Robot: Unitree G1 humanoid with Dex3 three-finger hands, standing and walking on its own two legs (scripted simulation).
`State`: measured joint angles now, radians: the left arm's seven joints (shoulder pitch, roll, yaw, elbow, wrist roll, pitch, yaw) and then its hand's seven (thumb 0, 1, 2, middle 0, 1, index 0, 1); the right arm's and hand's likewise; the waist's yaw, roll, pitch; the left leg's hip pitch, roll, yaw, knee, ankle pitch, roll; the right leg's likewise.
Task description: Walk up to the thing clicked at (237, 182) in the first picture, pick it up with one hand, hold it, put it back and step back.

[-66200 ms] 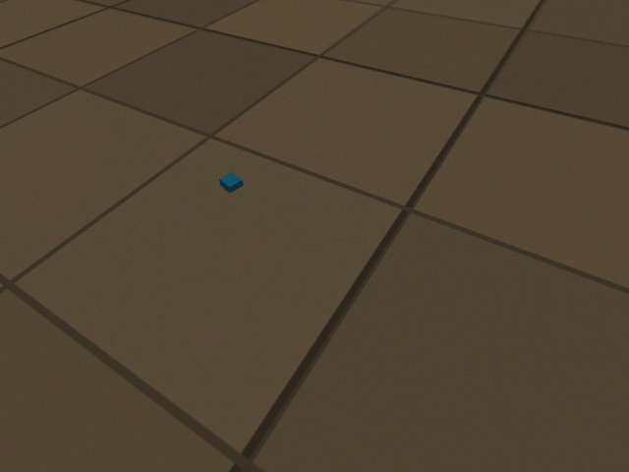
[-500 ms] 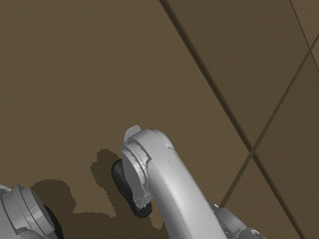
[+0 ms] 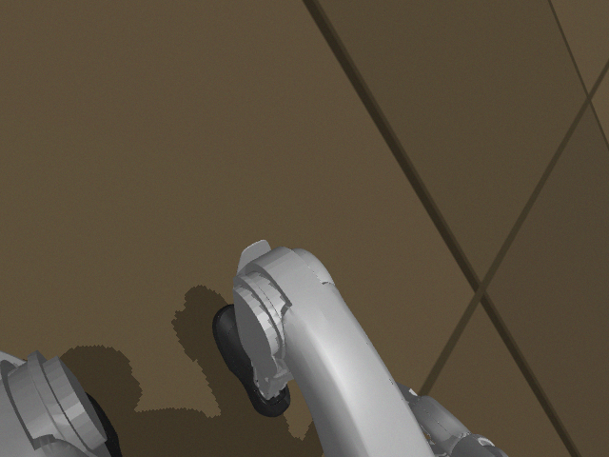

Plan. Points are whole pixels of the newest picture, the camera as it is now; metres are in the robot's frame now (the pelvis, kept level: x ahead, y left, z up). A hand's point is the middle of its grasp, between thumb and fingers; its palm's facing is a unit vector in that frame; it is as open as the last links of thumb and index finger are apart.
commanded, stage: go down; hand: left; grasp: from above
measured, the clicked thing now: out of the picture +0.50 +0.37 -0.30
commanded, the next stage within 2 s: none
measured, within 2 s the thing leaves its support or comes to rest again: neither
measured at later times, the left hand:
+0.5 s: hand out of the picture +0.48 +0.41 -0.15, palm faces -0.37 -0.09 -0.92, open 8.9 cm
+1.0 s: hand out of the picture +0.46 +0.40 +0.04, palm faces -0.41 -0.11 -0.91, open 10.1 cm
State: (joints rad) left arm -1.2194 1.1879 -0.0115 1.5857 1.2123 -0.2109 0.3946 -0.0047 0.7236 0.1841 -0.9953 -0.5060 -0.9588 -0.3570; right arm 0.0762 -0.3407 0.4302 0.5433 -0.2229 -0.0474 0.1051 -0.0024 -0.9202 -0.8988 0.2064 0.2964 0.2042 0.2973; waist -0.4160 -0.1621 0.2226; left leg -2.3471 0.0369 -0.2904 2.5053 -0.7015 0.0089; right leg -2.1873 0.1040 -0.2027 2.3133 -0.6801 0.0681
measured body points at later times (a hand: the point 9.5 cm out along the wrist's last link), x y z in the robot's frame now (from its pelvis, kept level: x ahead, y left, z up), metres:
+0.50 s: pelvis +0.00 +0.00 +0.01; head +0.26 +0.14 +0.35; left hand +0.50 +0.41 -0.09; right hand +0.09 -0.26 -0.05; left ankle +0.06 +0.13 -0.29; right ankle +0.12 -0.12 -0.29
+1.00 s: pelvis -0.01 +0.00 +0.10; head +0.21 +0.11 +0.47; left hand +0.48 +0.41 +0.09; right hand +0.09 -0.26 +0.00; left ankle +0.06 +0.13 -0.29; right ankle +0.12 -0.12 -0.29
